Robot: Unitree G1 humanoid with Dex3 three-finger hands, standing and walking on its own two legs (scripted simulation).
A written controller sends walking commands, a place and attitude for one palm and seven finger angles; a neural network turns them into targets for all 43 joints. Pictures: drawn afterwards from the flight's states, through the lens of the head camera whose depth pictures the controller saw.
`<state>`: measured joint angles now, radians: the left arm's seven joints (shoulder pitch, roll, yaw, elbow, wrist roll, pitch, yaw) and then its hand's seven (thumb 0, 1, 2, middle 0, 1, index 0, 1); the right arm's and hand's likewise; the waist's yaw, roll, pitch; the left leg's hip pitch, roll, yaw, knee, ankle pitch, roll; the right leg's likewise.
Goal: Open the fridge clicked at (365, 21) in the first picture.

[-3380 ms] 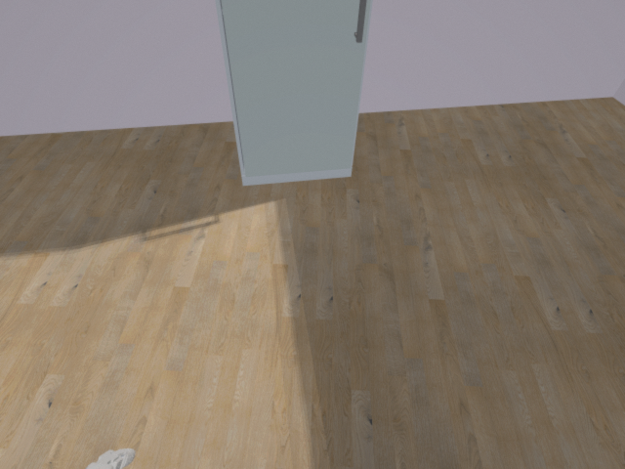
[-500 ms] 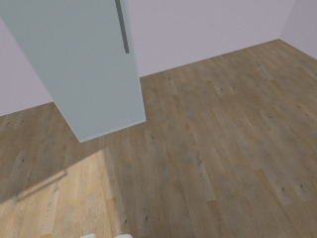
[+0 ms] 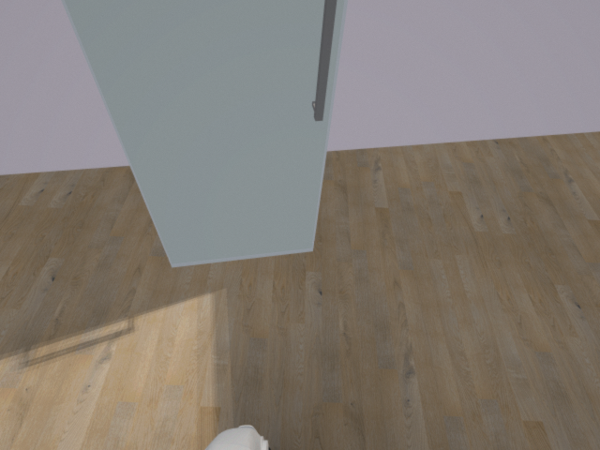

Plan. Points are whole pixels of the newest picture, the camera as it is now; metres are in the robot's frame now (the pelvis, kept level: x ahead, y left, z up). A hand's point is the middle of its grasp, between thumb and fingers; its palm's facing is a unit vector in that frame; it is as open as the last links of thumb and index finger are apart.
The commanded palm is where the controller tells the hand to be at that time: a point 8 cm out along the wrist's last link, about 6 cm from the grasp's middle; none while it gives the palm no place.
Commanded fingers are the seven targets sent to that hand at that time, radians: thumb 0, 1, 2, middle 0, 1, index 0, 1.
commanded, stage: turn to face it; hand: right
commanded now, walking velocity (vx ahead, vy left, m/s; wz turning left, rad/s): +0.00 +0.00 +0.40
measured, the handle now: (324, 33) +0.84 +0.04 +0.15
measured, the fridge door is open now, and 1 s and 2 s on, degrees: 0 0 0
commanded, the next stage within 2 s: take the last steps up to it in 0.44 s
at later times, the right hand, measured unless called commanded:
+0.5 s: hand out of the picture +0.11 -0.22 -0.16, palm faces -0.06 +0.98 -0.16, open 7.4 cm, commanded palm none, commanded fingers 0.00 -0.90 -0.90 0.20 0.30 0.20 0.30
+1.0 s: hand (412, 448) +0.17 -0.15 -0.13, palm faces -0.20 +0.95 -0.24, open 7.2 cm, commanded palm none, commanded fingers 0.00 -0.90 -0.90 0.20 0.30 0.20 0.30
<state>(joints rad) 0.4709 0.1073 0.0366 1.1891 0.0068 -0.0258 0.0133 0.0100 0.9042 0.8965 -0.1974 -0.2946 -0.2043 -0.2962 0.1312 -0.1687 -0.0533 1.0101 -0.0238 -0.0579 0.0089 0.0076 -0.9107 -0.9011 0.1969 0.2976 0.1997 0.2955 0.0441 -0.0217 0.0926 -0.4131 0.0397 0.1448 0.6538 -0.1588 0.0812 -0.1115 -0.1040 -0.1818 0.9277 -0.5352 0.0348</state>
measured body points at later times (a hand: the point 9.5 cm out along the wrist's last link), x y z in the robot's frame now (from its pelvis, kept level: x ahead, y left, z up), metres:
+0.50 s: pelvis +0.05 -0.04 +0.02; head +0.06 -0.06 +0.47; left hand +0.10 +0.21 -0.11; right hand +0.12 -0.27 -0.14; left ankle +0.07 +0.08 -0.68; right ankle +0.07 -0.14 -0.72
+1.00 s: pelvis +0.09 +0.02 +0.03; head +0.08 +0.04 +0.47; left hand -0.02 +0.23 -0.14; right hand +0.18 -0.20 -0.12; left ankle +0.01 +0.10 -0.72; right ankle +0.11 -0.12 -0.65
